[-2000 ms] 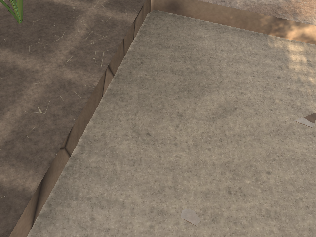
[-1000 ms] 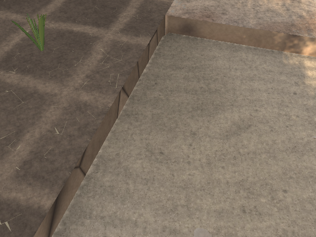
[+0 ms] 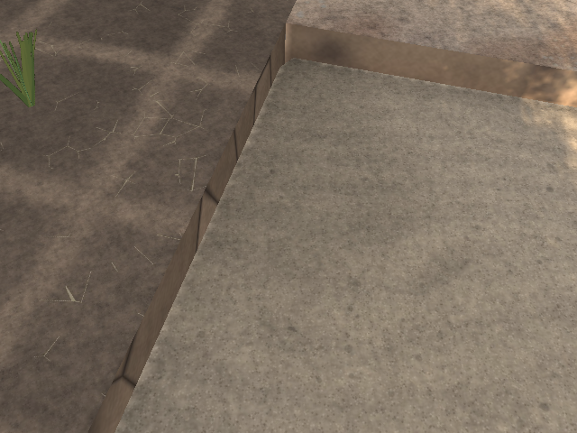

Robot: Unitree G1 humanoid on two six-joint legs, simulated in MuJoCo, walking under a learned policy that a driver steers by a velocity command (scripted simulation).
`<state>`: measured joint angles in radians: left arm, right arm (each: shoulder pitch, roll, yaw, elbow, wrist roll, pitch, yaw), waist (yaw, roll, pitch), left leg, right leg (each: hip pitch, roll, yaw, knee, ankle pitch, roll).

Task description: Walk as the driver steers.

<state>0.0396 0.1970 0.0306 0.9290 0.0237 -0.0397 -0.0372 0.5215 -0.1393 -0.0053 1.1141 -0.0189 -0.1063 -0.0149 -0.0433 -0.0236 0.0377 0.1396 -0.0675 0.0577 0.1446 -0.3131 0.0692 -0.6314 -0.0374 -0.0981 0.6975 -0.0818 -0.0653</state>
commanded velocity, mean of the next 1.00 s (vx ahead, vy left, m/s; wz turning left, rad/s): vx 0.49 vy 0.00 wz -0.38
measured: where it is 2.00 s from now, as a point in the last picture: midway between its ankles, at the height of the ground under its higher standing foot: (396, 213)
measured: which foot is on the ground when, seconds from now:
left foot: down 0.00-0.12, up 0.14-0.64, down 0.66-1.00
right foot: up 0.00-0.08, down 0.10-0.68, up 0.70-1.00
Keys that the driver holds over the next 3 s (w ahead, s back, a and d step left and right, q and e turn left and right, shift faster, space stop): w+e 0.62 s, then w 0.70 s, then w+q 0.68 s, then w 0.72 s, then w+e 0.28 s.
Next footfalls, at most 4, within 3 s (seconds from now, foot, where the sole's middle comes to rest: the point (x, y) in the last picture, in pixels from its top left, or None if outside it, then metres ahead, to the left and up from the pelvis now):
0.10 right None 0.24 -0.07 -0.77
0.66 left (279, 373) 0.60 0.01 -0.77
1.16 right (391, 317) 0.74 -0.28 -0.77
1.72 left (358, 215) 1.08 -0.24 -0.77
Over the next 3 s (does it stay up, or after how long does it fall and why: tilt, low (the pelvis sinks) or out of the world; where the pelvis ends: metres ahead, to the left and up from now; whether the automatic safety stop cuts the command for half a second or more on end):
stays up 1.56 -0.31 0.01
